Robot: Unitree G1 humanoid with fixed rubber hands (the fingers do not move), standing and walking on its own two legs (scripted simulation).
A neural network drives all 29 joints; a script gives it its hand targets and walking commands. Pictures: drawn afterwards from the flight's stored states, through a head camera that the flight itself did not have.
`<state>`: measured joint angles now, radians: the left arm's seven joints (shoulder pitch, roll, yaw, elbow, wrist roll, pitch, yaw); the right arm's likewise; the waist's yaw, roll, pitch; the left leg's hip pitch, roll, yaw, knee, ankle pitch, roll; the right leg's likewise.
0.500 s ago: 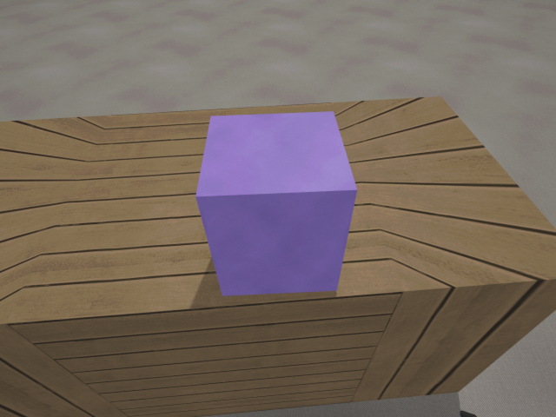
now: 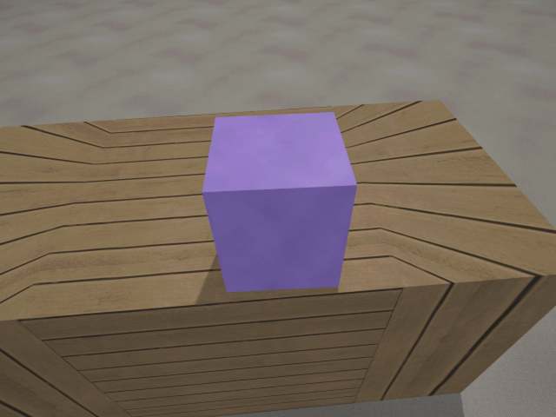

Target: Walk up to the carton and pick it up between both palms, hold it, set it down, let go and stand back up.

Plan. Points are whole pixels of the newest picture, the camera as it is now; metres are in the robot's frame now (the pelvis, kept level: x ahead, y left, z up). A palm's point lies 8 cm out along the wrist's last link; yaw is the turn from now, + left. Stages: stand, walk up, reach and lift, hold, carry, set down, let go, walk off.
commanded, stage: stand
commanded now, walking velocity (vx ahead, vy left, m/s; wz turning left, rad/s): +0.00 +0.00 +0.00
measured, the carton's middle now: (278, 204) +0.49 +0.03 +0.05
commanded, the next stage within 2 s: none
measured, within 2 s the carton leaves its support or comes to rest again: neither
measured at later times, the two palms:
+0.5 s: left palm out of the picture +0.05 +0.29 -0.12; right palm out of the picture +0.07 -0.26 -0.11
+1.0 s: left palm out of the picture +0.04 +0.29 -0.12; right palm out of the picture +0.07 -0.26 -0.11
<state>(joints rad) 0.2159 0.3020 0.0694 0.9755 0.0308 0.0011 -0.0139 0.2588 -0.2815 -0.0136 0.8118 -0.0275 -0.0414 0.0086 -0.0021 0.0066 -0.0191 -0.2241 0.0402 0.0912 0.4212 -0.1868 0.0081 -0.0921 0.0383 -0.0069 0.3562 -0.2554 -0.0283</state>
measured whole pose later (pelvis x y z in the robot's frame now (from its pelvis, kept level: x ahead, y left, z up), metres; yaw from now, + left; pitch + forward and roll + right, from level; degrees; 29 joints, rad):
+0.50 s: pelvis -0.01 +0.00 +0.00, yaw +0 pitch -1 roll -1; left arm 0.21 0.30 0.07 1.03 0.03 0.00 -0.01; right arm 0.26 -0.28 -0.01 0.86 -0.03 -0.04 0.01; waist 0.00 0.01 -0.02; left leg -0.22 0.04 0.09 0.42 -0.17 0.01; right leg -0.09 0.04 -0.01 0.36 -0.24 -0.02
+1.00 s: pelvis -0.01 +0.01 +0.00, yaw +0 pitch -2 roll -1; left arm 0.20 0.30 0.07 1.06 0.02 0.00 -0.01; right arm 0.26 -0.28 -0.01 0.87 -0.03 -0.04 0.01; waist 0.00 0.01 -0.02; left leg -0.22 0.04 0.09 0.42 -0.17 0.02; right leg -0.09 0.04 -0.01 0.36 -0.24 -0.02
